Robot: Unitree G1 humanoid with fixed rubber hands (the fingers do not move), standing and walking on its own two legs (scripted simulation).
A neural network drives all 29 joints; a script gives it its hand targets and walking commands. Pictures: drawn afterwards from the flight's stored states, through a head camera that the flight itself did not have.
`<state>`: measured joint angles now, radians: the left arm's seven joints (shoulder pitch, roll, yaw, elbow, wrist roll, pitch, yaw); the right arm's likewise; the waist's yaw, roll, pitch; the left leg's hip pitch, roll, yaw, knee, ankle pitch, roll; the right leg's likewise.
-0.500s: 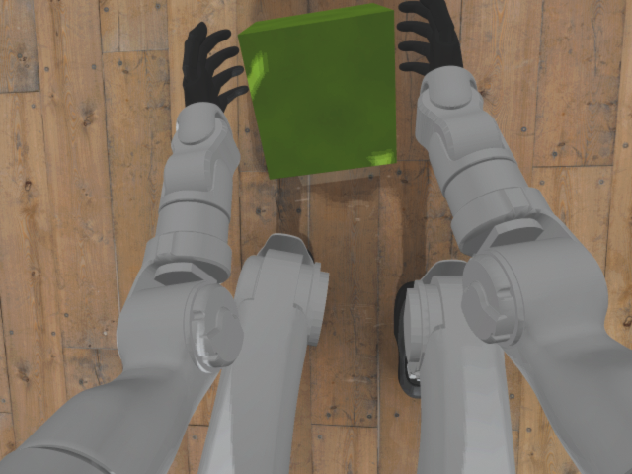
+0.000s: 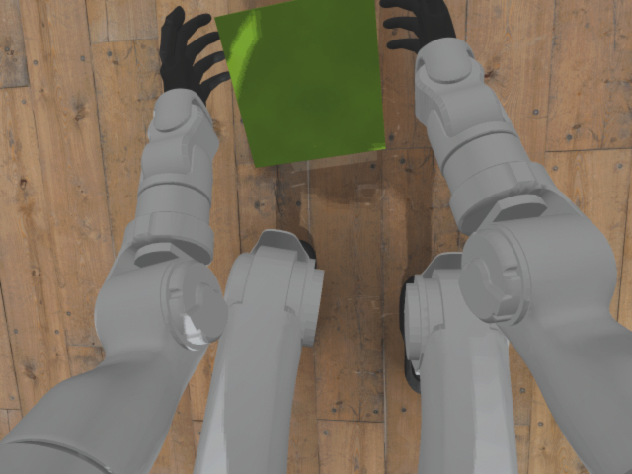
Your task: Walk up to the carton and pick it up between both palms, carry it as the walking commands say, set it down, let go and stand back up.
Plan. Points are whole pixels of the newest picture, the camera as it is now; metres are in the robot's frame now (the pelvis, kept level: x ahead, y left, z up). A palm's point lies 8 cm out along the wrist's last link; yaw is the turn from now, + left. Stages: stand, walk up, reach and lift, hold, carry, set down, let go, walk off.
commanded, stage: set down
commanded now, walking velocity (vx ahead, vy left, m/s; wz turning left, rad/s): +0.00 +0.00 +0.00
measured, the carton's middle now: (311, 74) +0.52 +0.10 -0.27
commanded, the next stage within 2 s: none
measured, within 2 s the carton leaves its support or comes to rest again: rests again in 1.74 s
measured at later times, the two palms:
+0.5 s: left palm (186, 83) +0.48 +0.22 -0.15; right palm (433, 36) +0.54 -0.04 -0.16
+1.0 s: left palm (186, 79) +0.48 +0.23 -0.16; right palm (433, 33) +0.54 -0.04 -0.17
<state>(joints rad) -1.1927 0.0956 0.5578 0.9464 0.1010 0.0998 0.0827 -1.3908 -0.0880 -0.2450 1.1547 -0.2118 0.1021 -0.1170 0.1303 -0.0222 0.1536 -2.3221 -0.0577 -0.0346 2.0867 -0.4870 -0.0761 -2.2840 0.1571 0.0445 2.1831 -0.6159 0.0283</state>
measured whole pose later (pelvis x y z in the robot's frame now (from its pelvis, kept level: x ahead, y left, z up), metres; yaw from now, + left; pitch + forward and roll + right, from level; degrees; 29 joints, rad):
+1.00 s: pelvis +0.01 +0.00 +0.00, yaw +1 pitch +44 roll +3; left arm -1.20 0.12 0.60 1.01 0.10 0.01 0.03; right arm -1.39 -0.10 -0.26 1.17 -0.25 0.03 -0.06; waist 0.12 0.01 0.14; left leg -2.34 -0.07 -0.03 2.09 -0.52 -0.07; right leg -2.29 0.14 0.05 2.19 -0.66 0.03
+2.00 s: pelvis +0.00 +0.00 -0.01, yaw +1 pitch +38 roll +3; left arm -1.22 0.21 0.32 1.23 -0.13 -0.09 0.10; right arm -1.38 -0.30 0.04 1.26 0.08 -0.02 -0.09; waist 0.14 0.00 0.28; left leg -2.29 -0.05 -0.01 2.12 -0.50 -0.06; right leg -2.24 0.14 0.06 2.23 -0.65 0.03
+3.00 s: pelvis +0.02 +0.01 +0.16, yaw +0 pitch +45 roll +1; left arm -0.83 0.11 0.31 0.66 -0.07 0.11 0.09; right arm -1.06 -0.25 -0.13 0.87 -0.01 0.14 -0.06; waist 0.15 -0.04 -0.06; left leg -1.93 -0.05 -0.03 1.57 -0.43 -0.03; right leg -1.88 0.09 0.07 1.64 -0.55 0.03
